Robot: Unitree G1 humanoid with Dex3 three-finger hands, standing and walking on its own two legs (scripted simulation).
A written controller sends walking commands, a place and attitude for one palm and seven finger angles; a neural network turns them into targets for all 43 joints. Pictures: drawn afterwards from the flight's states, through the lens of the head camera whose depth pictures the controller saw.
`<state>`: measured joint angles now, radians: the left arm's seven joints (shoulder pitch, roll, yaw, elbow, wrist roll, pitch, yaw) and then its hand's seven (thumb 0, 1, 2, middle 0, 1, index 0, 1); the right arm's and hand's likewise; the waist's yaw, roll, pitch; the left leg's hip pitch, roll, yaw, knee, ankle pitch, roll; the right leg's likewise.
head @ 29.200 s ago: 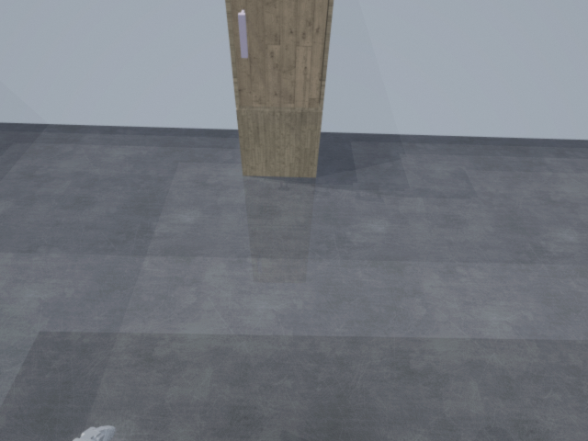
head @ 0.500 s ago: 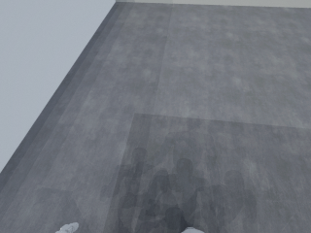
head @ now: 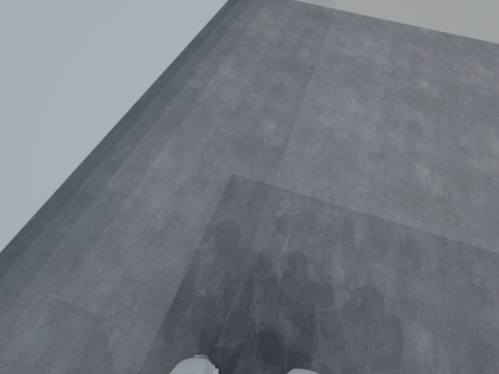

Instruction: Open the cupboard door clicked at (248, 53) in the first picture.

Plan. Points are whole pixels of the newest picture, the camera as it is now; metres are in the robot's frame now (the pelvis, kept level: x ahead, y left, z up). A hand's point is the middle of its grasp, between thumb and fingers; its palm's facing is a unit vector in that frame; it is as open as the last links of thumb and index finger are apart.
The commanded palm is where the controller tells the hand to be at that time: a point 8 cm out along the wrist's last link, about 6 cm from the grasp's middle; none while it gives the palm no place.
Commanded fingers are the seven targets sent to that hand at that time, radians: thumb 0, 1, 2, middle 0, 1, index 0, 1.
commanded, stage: turn to face it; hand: left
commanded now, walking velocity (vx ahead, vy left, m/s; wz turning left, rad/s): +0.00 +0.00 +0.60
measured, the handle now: out of the picture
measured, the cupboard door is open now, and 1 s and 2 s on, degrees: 48 48 48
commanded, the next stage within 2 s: none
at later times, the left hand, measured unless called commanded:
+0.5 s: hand out of the picture +0.07 +0.15 -0.15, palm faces +0.31 -0.92 -0.25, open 7.4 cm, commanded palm none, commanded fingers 0.00 0.90 0.90 -0.20 -0.30 -0.20 -0.30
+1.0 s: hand out of the picture +0.08 +0.13 -0.13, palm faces +0.57 -0.77 -0.30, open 7.4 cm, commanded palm none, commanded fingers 0.00 0.90 0.90 -0.20 -0.30 -0.20 -0.30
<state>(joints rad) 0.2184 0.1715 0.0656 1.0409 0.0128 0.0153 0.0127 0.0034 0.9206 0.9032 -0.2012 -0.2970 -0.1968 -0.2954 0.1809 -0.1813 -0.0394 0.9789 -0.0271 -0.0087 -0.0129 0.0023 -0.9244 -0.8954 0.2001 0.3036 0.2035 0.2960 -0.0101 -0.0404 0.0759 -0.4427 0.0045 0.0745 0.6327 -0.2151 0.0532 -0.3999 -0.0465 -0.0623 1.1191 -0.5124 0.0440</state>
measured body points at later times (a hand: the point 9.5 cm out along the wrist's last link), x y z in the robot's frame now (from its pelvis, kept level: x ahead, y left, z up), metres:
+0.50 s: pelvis +0.06 -0.06 +0.02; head +0.12 -0.05 +0.46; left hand +0.05 +0.20 -0.13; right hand +0.25 -0.29 -0.12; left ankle +0.03 +0.07 -0.68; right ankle +0.05 -0.18 -0.72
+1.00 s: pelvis +0.12 -0.09 +0.01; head +0.18 -0.08 +0.46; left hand +0.05 +0.17 -0.11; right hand +0.34 -0.25 -0.15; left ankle +0.01 +0.01 -0.64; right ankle +0.18 -0.17 -0.72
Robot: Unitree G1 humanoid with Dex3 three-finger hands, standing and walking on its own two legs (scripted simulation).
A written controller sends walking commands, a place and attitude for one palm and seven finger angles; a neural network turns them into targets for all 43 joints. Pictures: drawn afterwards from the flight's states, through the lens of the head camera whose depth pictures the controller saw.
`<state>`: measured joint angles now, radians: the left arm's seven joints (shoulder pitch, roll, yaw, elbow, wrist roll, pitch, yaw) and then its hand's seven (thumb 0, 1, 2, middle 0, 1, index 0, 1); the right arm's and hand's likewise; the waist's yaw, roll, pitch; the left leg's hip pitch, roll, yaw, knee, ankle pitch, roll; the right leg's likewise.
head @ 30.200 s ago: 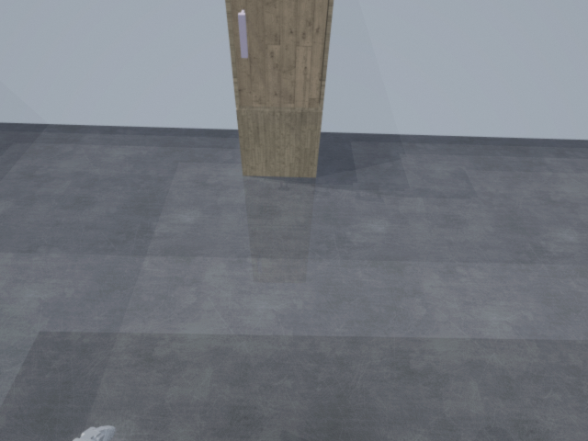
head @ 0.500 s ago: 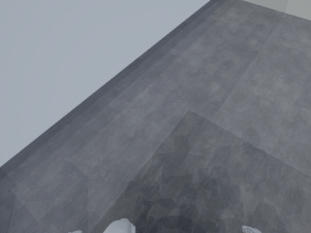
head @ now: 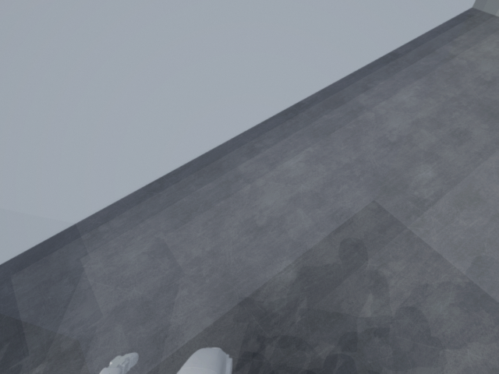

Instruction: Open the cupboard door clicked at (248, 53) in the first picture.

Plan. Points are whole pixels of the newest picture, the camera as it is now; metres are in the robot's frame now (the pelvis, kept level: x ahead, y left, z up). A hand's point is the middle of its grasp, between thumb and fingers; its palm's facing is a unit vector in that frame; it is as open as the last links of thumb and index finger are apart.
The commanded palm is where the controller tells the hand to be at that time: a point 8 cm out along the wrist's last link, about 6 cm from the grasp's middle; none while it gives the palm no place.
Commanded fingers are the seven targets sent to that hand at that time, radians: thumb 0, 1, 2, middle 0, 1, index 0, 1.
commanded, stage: turn to face it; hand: left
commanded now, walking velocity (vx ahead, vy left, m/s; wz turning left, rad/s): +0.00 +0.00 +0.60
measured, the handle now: out of the picture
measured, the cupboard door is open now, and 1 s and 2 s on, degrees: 48 48 48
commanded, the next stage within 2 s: none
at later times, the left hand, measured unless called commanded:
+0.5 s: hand out of the picture +0.04 +0.22 -0.16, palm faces +0.32 -0.90 -0.28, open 7.4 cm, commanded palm none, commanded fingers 0.00 0.90 0.90 -0.20 -0.30 -0.20 -0.30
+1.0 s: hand out of the picture -0.06 +0.18 -0.19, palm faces +0.61 -0.76 -0.22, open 7.4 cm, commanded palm none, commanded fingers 0.00 0.90 0.90 -0.20 -0.30 -0.20 -0.30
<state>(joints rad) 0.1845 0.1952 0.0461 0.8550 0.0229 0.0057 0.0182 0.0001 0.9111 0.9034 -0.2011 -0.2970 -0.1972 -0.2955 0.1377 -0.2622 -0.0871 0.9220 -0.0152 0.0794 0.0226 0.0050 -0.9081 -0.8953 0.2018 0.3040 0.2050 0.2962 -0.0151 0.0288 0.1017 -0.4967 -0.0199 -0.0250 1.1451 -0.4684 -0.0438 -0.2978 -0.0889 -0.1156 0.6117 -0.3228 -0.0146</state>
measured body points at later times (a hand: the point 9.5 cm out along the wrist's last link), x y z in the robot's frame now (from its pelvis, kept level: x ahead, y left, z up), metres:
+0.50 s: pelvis +0.02 -0.01 +0.00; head +0.07 +0.00 +0.45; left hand +0.02 +0.27 -0.14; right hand +0.18 -0.23 -0.14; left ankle -0.01 +0.12 -0.73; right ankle +0.05 -0.14 -0.70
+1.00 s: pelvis +0.02 -0.01 -0.01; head +0.05 +0.04 +0.44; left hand -0.09 +0.22 -0.17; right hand +0.27 -0.16 -0.13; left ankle -0.03 +0.07 -0.73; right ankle +0.07 -0.15 -0.69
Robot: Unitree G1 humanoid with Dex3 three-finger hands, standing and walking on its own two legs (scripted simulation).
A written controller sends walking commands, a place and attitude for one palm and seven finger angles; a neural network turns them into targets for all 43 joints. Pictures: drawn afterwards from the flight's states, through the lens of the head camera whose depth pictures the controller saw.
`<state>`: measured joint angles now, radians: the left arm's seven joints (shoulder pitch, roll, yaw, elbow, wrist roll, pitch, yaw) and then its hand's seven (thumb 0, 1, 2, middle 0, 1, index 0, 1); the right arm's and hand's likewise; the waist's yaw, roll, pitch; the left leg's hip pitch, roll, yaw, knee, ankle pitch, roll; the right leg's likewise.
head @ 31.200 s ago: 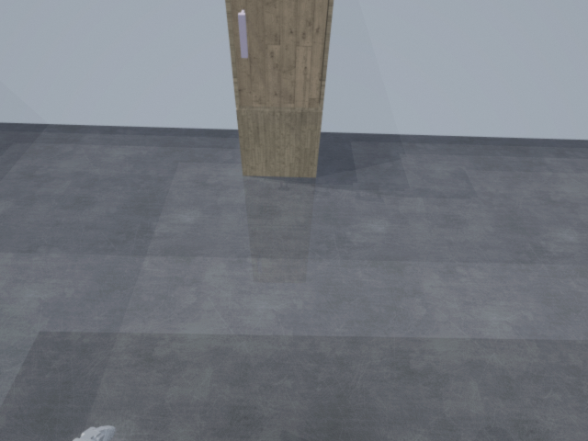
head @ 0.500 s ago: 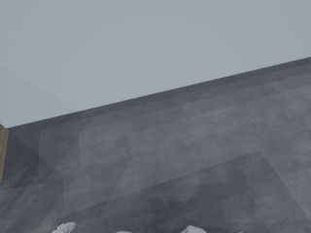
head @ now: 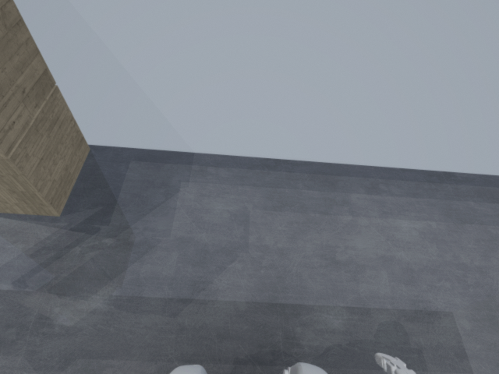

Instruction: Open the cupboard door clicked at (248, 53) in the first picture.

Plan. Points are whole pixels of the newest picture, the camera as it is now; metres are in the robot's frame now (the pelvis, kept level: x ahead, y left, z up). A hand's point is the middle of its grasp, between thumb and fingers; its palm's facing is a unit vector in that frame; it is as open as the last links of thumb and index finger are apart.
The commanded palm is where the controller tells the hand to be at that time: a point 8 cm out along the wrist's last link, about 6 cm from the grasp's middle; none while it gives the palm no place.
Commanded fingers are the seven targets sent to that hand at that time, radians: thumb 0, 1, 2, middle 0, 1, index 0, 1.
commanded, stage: turn to face it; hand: left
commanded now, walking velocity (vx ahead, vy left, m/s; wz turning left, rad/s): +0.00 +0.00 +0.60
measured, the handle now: out of the picture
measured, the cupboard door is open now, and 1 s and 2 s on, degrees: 48 48 48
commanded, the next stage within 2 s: take the last steps up to it in 1.24 s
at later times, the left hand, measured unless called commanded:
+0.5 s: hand out of the picture +0.05 +0.16 -0.14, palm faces +0.28 -0.92 -0.26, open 7.4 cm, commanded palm none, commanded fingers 0.00 0.90 0.90 -0.20 -0.30 -0.20 -0.30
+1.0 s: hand out of the picture -0.02 +0.20 -0.14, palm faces +0.57 -0.77 -0.28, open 7.4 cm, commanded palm none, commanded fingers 0.00 0.90 0.90 -0.20 -0.30 -0.20 -0.30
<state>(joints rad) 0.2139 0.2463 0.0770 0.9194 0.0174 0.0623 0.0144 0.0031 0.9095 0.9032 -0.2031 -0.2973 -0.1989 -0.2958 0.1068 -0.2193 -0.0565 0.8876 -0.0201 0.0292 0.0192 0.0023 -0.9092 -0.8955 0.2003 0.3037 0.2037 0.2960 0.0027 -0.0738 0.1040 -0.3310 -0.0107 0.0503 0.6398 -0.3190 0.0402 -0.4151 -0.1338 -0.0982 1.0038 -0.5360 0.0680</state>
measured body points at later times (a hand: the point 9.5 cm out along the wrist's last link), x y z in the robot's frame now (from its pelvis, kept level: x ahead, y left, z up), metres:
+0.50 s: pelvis +0.01 -0.05 +0.02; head +0.06 -0.05 +0.46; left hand +0.04 +0.21 -0.12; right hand +0.15 -0.29 -0.14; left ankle -0.04 +0.08 -0.64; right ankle +0.03 -0.16 -0.72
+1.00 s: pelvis +0.02 -0.04 +0.01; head +0.06 -0.02 +0.46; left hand -0.05 +0.24 -0.12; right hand +0.24 -0.20 -0.13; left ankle -0.03 +0.08 -0.72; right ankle +0.10 -0.15 -0.70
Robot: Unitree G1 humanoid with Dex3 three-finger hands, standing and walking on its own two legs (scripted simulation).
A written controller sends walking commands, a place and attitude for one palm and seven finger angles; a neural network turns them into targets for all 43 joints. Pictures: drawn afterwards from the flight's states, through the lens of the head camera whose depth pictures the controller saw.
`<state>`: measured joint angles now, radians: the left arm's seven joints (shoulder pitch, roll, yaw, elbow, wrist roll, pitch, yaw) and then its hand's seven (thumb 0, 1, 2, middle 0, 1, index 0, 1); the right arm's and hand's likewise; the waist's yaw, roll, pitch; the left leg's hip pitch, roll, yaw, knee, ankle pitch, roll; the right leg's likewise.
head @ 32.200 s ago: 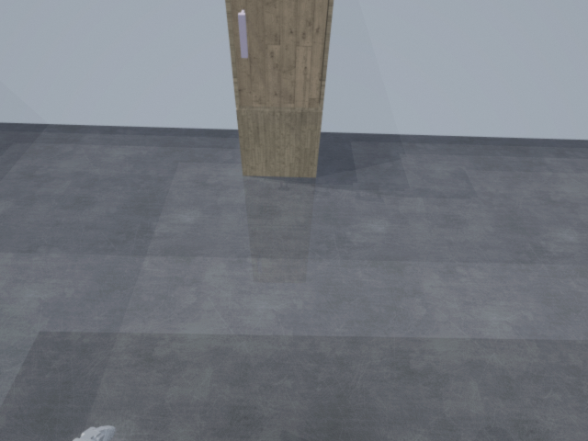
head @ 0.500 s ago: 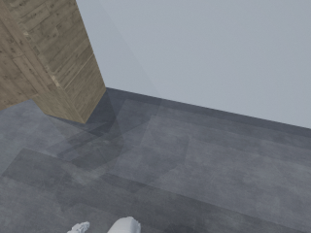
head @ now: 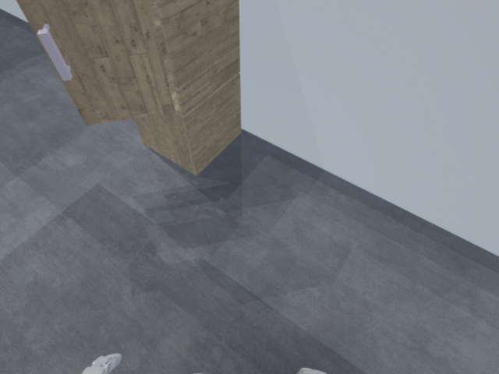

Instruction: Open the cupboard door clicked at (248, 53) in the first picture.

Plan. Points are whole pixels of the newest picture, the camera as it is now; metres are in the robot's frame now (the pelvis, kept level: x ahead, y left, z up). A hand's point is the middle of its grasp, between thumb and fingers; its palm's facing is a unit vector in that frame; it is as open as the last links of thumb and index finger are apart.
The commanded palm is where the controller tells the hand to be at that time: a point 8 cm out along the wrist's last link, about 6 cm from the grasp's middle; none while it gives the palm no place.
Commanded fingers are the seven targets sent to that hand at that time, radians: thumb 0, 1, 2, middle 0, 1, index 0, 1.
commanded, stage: turn to face it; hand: left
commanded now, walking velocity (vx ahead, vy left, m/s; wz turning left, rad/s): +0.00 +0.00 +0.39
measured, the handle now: (56, 52) +0.94 +0.64 -0.03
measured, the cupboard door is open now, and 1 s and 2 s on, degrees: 48 48 48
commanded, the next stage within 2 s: take the last steps up to it in 0.24 s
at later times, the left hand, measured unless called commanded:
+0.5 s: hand out of the picture -0.02 +0.21 -0.19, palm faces +0.27 -0.94 -0.19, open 7.3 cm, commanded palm none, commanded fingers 0.00 0.90 0.90 -0.20 -0.30 -0.20 -0.30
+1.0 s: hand out of the picture +0.13 +0.23 -0.15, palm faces +0.35 -0.91 -0.20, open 7.3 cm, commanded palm none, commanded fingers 0.00 0.90 0.90 -0.20 -0.30 -0.20 -0.30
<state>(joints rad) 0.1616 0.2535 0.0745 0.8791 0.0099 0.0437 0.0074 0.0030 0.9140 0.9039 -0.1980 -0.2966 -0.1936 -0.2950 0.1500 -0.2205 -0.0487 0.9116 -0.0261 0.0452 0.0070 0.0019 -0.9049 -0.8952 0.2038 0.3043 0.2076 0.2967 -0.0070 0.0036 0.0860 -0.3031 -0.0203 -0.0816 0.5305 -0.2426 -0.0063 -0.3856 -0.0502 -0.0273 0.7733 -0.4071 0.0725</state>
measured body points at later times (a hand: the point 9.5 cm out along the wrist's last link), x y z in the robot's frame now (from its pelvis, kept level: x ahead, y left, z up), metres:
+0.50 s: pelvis +0.01 +0.01 +0.00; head +0.04 +0.05 +0.44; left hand -0.04 +0.26 -0.17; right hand +0.16 -0.21 -0.13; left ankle -0.02 +0.10 -0.73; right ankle +0.00 -0.12 -0.70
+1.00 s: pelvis +0.11 +0.03 +0.00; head +0.13 +0.02 +0.45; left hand +0.11 +0.27 -0.13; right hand +0.15 -0.21 -0.16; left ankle +0.04 +0.13 -0.66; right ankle +0.15 -0.07 -0.73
